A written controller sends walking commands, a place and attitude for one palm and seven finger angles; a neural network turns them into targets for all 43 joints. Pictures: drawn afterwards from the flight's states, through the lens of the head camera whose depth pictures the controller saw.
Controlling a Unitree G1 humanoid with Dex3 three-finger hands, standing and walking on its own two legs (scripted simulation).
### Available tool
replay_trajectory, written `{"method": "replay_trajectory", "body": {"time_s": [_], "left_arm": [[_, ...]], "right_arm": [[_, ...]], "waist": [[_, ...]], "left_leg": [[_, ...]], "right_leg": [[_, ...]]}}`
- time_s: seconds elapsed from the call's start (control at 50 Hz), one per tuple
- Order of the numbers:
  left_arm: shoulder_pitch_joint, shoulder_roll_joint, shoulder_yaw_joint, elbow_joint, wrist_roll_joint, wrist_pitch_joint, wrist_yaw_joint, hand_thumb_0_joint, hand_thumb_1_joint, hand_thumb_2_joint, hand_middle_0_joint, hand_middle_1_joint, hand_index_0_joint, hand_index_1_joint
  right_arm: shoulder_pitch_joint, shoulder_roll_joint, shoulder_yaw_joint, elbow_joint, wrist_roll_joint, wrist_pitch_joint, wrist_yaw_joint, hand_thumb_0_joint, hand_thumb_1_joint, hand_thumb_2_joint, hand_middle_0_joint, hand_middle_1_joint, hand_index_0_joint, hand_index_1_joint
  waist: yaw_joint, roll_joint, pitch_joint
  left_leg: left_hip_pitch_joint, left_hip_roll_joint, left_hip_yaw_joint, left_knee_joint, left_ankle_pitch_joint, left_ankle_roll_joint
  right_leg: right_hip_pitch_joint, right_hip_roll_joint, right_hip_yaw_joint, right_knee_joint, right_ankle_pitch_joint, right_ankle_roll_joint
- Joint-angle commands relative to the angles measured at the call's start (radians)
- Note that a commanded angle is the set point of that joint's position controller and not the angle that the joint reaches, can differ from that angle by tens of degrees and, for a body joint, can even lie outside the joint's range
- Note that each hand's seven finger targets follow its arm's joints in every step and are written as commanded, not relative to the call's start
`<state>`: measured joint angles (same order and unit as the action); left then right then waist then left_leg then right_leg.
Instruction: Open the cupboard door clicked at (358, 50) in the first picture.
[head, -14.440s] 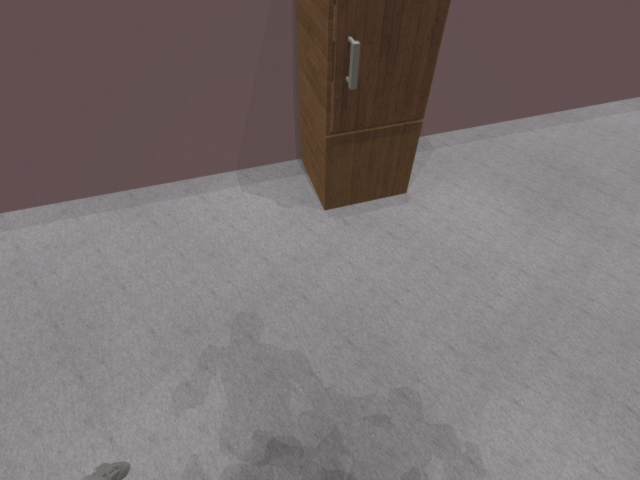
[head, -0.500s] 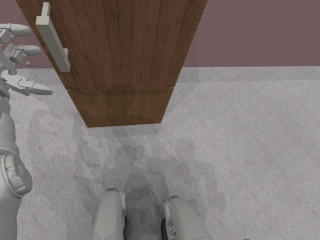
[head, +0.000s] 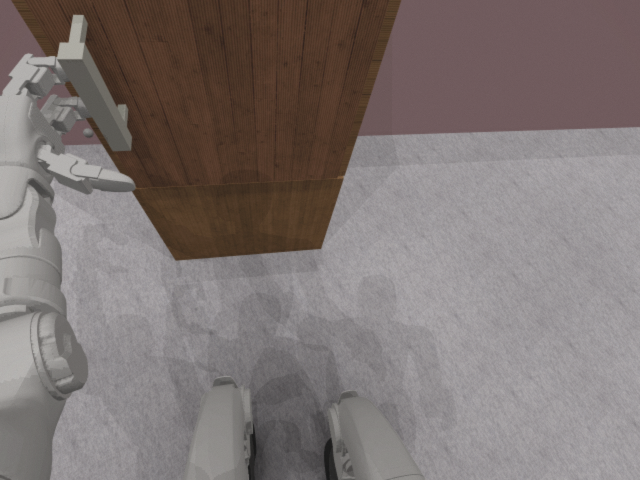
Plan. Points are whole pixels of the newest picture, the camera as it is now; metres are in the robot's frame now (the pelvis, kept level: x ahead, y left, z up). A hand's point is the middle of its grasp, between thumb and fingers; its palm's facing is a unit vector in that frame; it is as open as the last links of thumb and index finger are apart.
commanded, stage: slide the fingers in behind the handle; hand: left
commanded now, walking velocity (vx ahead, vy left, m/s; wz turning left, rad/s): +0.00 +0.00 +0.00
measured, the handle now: (102, 89) +0.56 +0.24 +0.06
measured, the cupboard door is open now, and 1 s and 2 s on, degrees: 0 0 1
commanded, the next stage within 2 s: close the thumb around the handle in 1.10 s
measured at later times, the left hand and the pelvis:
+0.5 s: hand (122, 129) +0.51 +0.21 +0.06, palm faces +0.08 -1.00 -0.02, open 14.0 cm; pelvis +0.01 +0.00 +0.00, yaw +1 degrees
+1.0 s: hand (124, 130) +0.51 +0.21 +0.06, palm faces +0.08 -1.00 -0.02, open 14.1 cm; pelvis +0.01 +0.00 +0.00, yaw +1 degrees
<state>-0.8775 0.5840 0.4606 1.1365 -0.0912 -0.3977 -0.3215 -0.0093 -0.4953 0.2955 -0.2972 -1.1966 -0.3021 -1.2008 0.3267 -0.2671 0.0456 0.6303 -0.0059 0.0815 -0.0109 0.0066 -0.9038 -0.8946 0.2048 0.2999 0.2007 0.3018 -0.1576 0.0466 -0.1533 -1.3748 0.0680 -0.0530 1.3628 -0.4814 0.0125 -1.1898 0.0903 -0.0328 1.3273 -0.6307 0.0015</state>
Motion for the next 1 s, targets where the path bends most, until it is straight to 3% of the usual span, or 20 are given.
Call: {"method": "replay_trajectory", "body": {"time_s": [0.0, 0.02, 0.16, 0.18, 0.2, 0.24, 0.3, 0.34, 0.36, 0.4, 0.44, 0.48, 0.54, 0.56, 0.62, 0.7, 0.78, 0.82, 0.86, 0.98], "left_arm": [[-0.418, 0.244, 0.010, -0.209, -0.018, -0.073, 0.023, 0.000, -0.500, 0.300, -0.300, -1.200, -0.300, -1.200], [-0.425, 0.269, 0.027, -0.227, -0.016, -0.081, 0.028, 0.000, -0.500, 0.300, -0.300, -1.200, -0.300, -1.200], [-0.398, 0.209, 0.001, -0.233, -0.012, -0.085, 0.052, 0.000, -0.500, 0.300, -0.300, -1.200, -0.300, -1.200], [-0.403, 0.220, 0.010, -0.242, -0.010, -0.087, 0.059, 0.000, -0.500, 0.300, -0.300, -1.200, -0.300, -1.200], [-0.392, 0.184, -0.015, -0.233, -0.011, -0.083, 0.062, 0.000, -0.500, 0.300, -0.300, -1.200, -0.300, -1.200], [-0.413, 0.203, 0.001, -0.228, -0.009, -0.087, 0.076, 0.000, -0.500, 0.300, -0.300, -1.200, -0.300, -1.200], [-0.419, 0.206, 0.007, -0.246, -0.004, -0.098, 0.089, 0.000, -0.500, 0.300, -0.300, -1.200, -0.300, -1.200], [-0.421, 0.171, -0.016, -0.287, -0.006, -0.117, 0.093, 0.000, -0.500, 0.300, -0.300, -1.200, -0.300, -1.200], [-0.389, 0.142, -0.030, -0.250, -0.003, -0.114, 0.095, 0.000, -0.500, 0.300, -0.300, -1.200, -0.300, -1.200], [-0.377, 0.150, -0.023, -0.224, -0.005, -0.107, 0.100, 0.000, -0.500, 0.300, -0.300, -1.200, -0.300, -1.200], [-0.398, 0.120, -0.044, -0.206, -0.005, -0.102, 0.104, 0.000, -0.500, 0.300, -0.300, -1.200, -0.300, -1.200], [-0.399, 0.157, -0.019, -0.199, -0.001, -0.102, 0.112, 0.000, -0.500, 0.300, -0.300, -1.200, -0.300, -1.200], [-0.407, 0.068, -0.089, -0.242, 0.005, -0.120, 0.111, 0.000, -0.500, 0.300, -0.300, -1.200, -0.300, -1.200], [-0.420, 0.058, -0.098, -0.240, 0.002, -0.123, 0.115, 0.000, -0.500, 0.300, -0.300, -1.200, -0.300, -1.200], [-0.428, 0.054, -0.106, -0.219, 0.000, -0.120, 0.120, 0.000, -0.500, 0.300, -0.300, -1.200, -0.300, -1.200], [-0.420, 0.056, -0.097, -0.241, 0.000, -0.132, 0.124, 0.000, -0.500, 0.300, -0.300, -1.200, -0.300, -1.200], [-0.433, 0.022, -0.130, -0.212, 0.001, -0.128, 0.122, 0.000, -0.500, 0.300, -0.300, -1.200, -0.300, -1.200], [-0.436, 0.050, -0.105, -0.212, -0.002, -0.126, 0.126, 0.000, -0.500, 0.300, -0.300, -1.200, -0.300, -1.200], [-0.411, 0.057, -0.097, -0.207, 0.000, -0.131, 0.122, 0.000, -0.500, 0.300, -0.300, -1.200, -0.300, -1.200], [-0.394, 0.084, -0.071, -0.183, -0.005, -0.124, 0.116, 0.000, -0.500, 0.300, -0.300, -1.200, -0.300, -1.200]], "right_arm": [[0.171, -0.190, -0.076, -0.042, -0.006, -0.016, -0.010, 0.000, -0.900, -0.900, 0.200, 0.300, 0.200, 0.300], [0.174, -0.192, -0.077, -0.040, -0.009, -0.016, -0.010, 0.000, -0.900, -0.900, 0.200, 0.300, 0.200, 0.300], [0.174, -0.186, -0.083, -0.045, -0.011, -0.009, -0.001, 0.000, -0.900, -0.900, 0.200, 0.300, 0.200, 0.300], [0.178, -0.187, -0.083, -0.044, -0.013, -0.007, 0.000, 0.000, -0.900, -0.900, 0.200, 0.300, 0.200, 0.300], [0.173, -0.180, -0.083, -0.045, -0.010, -0.006, 0.002, 0.000, -0.900, -0.900, 0.200, 0.300, 0.200, 0.300], [0.179, -0.182, -0.081, -0.041, -0.013, -0.006, 0.001, 0.000, -0.900, -0.900, 0.200, 0.300, 0.200, 0.300], [0.178, -0.181, -0.083, -0.041, -0.016, -0.006, 0.002, 0.000, -0.900, -0.900, 0.200, 0.300, 0.200, 0.300], [0.177, -0.176, -0.086, -0.044, -0.019, -0.008, 0.007, 0.000, -0.900, -0.900, 0.200, 0.300, 0.200, 0.300], [0.175, -0.172, -0.088, -0.041, -0.017, -0.007, 0.009, 0.000, -0.900, -0.900, 0.200, 0.300, 0.200, 0.300], [0.177, -0.175, -0.087, -0.040, -0.017, -0.002, 0.010, 0.000, -0.900, -0.900, 0.200, 0.300, 0.200, 0.300], [0.179, -0.174, -0.086, -0.039, -0.017, -0.003, 0.010, 0.000, -0.900, -0.900, 0.200, 0.300, 0.200, 0.300], [0.179, -0.178, -0.087, -0.037, -0.016, 0.000, 0.006, 0.000, -0.900, -0.900, 0.200, 0.300, 0.200, 0.300], [0.177, -0.166, -0.092, -0.043, -0.020, -0.003, 0.015, 0.000, -0.900, -0.900, 0.200, 0.300, 0.200, 0.300], [0.177, -0.168, -0.092, -0.036, -0.021, -0.002, 0.016, 0.000, -0.900, -0.900, 0.200, 0.300, 0.200, 0.300], [0.176, -0.170, -0.090, -0.032, -0.020, -0.001, 0.017, 0.000, -0.900, -0.900, 0.200, 0.300, 0.200, 0.300], [0.176, -0.170, -0.095, -0.028, -0.023, -0.001, 0.019, 0.000, -0.900, -0.900, 0.200, 0.300, 0.200, 0.300], [0.174, -0.169, -0.095, -0.022, -0.021, 0.002, 0.019, 0.000, -0.900, -0.900, 0.200, 0.300, 0.200, 0.300], [0.177, -0.171, -0.094, -0.022, -0.022, 0.002, 0.017, 0.000, -0.900, -0.900, 0.200, 0.300, 0.200, 0.300], [0.175, -0.170, -0.093, -0.025, -0.021, 0.002, 0.018, 0.000, -0.900, -0.900, 0.200, 0.300, 0.200, 0.300], [0.170, -0.172, -0.089, -0.031, -0.021, 0.008, 0.016, 0.000, -0.900, -0.900, 0.200, 0.300, 0.200, 0.300]], "waist": [[-0.020, 0.147, -0.506], [-0.012, 0.153, -0.527], [-0.006, 0.160, -0.556], [-0.005, 0.157, -0.555], [-0.011, 0.155, -0.536], [-0.017, 0.125, -0.520], [-0.009, 0.146, -0.545], [-0.007, 0.162, -0.578], [-0.009, 0.150, -0.562], [-0.011, 0.120, -0.523], [-0.028, 0.104, -0.499], [-0.021, 0.094, -0.507], [-0.022, 0.156, -0.537], [-0.028, 0.150, -0.532], [-0.039, 0.108, -0.500], [-0.024, 0.133, -0.543], [-0.042, 0.133, -0.505], [-0.037, 0.112, -0.517], [-0.023, 0.133, -0.534], [-0.027, 0.102, -0.499]], "left_leg": [[0.640, -0.005, -0.046, -0.112, 0.295, 0.028], [0.641, -0.006, -0.044, -0.107, 0.308, 0.027], [0.678, -0.007, -0.047, -0.114, 0.337, 0.023], [0.680, -0.007, -0.048, -0.116, 0.342, 0.023], [0.671, -0.010, -0.039, -0.115, 0.338, 0.025], [0.645, -0.011, -0.041, -0.114, 0.323, 0.028], [0.657, -0.012, -0.038, -0.113, 0.336, 0.025], [0.694, -0.015, -0.040, -0.113, 0.372, 0.023], [0.692, -0.014, -0.040, -0.117, 0.369, 0.020], [0.651, -0.015, -0.034, -0.121, 0.332, 0.023], [0.632, -0.019, -0.033, -0.117, 0.311, 0.029], [0.619, -0.018, -0.029, -0.116, 0.306, 0.029], [0.692, -0.020, -0.038, -0.118, 0.355, 0.022], [0.701, -0.017, -0.042, -0.121, 0.349, 0.019], [0.648, -0.022, -0.034, -0.122, 0.297, 0.026], [0.685, -0.023, -0.036, -0.122, 0.331, 0.022], [0.684, -0.023, -0.040, -0.122, 0.320, 0.022], [0.662, -0.025, -0.035, -0.121, 0.314, 0.027], [0.682, -0.025, -0.037, -0.122, 0.339, 0.022], [0.639, -0.025, -0.033, -0.117, 0.322, 0.027]], "right_leg": [[-0.010, -0.006, -0.007, -0.193, 0.287, -0.032], [0.006, -0.007, -0.004, -0.189, 0.298, -0.033], [0.001, -0.009, -0.008, -0.185, 0.316, -0.033], [0.011, -0.009, -0.010, -0.185, 0.320, -0.034], [0.013, -0.008, -0.005, -0.194, 0.328, -0.032], [0.023, -0.007, -0.005, -0.192, 0.322, -0.031], [0.034, -0.009, -0.003, -0.190, 0.335, -0.031], [0.039, -0.008, -0.003, -0.183, 0.359, -0.034], [0.033, -0.008, -0.007, -0.188, 0.358, -0.033], [0.045, -0.008, -0.005, -0.198, 0.341, -0.029], [0.030, -0.009, -0.003, -0.201, 0.330, -0.028], [0.047, -0.009, 0.002, -0.204, 0.332, -0.027], [0.016, -0.011, -0.005, -0.192, 0.354, -0.035], [0.003, -0.010, -0.010, -0.196, 0.341, -0.033], [0.023, -0.009, -0.003, -0.210, 0.319, -0.029], [0.033, -0.011, -0.006, -0.204, 0.339, -0.033], [0.000, -0.010, -0.008, -0.209, 0.327, -0.033], [0.032, -0.010, -0.003, -0.213, 0.332, -0.031], [0.027, -0.010, -0.007, -0.202, 0.344, -0.036], [0.034, -0.009, -0.004, -0.204, 0.342, -0.032]]}}
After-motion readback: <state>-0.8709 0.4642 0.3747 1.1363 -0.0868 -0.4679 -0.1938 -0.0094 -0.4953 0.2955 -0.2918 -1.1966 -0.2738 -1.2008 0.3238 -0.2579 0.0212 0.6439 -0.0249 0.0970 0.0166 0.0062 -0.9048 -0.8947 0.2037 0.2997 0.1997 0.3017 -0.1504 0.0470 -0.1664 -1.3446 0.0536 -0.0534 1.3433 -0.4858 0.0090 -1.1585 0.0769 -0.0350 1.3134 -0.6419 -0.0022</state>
